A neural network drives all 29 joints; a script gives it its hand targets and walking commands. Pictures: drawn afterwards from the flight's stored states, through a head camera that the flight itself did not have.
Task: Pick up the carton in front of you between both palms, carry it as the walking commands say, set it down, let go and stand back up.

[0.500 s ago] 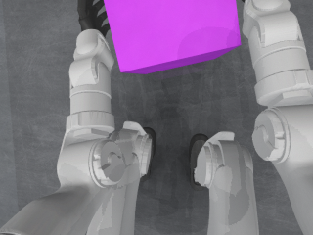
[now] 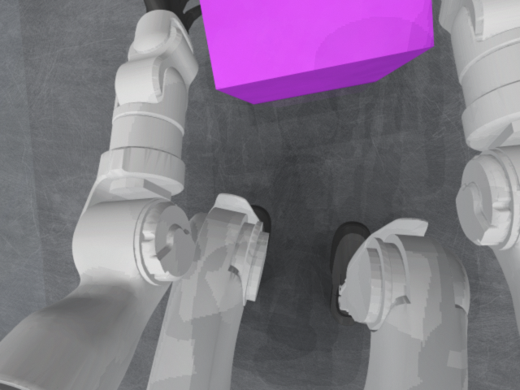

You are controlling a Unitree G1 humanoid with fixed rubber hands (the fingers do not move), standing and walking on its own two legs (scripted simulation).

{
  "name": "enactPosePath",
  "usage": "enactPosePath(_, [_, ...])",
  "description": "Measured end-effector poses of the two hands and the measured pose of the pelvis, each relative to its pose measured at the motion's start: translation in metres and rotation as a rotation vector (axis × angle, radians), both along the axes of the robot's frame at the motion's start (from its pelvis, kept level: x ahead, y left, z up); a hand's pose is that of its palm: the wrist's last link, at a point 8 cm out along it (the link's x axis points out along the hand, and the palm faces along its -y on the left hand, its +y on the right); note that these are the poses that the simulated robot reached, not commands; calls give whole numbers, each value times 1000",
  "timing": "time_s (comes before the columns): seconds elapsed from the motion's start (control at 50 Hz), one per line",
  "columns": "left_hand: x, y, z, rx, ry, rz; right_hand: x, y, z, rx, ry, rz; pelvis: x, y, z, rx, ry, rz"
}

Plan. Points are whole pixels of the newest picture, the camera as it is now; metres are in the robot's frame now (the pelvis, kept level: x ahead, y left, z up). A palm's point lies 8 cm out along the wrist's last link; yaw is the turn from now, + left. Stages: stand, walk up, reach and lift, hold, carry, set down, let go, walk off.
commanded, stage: set down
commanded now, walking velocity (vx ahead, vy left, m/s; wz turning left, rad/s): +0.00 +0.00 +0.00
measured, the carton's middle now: (304, 4) +0.56 +0.02 -0.24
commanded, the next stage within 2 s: none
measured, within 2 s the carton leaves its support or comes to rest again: rests again in 0.06 s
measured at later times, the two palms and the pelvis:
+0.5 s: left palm (164, 21) +0.53 +0.18 -0.16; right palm out of the picture +0.58 -0.13 -0.17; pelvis -0.01 +0.00 -0.02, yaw +1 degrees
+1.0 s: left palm (164, 38) +0.51 +0.19 -0.19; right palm out of the picture +0.58 -0.17 -0.20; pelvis -0.01 +0.00 -0.02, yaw +1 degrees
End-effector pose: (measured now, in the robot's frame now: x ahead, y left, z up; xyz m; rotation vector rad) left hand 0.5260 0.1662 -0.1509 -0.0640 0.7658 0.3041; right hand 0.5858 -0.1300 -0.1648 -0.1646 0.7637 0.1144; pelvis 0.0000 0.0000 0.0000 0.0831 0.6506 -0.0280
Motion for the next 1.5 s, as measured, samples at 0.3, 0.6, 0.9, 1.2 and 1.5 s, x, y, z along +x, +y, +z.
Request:
enactPosePath(0.3, [0, 8, -9, 9, 3, -20, -2, 3, -6, 37, 3, 26, -9, -1, -12, 9, -73, -3])
enactPosePath(0.6, [-1, 12, -14, -12, -2, -41, -2, 1, -10, 92, -13, 45, -8, -5, -17, 20, -99, 1])
enactPosePath(0.9, [-8, 14, -28, 12, 23, -39, -7, -8, -29, 55, -13, 48, -8, -6, -19, 25, -121, -2])
enactPosePath(1.2, [-1, 37, -12, 51, -51, 18, 28, -35, 11, 0, -109, -22, -5, 4, -10, 10, -66, 13])
enactPosePath(1.5, [-2, 34, 107, 50, -88, 34, 26, -40, 126, -4, -92, -35, -4, 7, 69, -10, 63, 25])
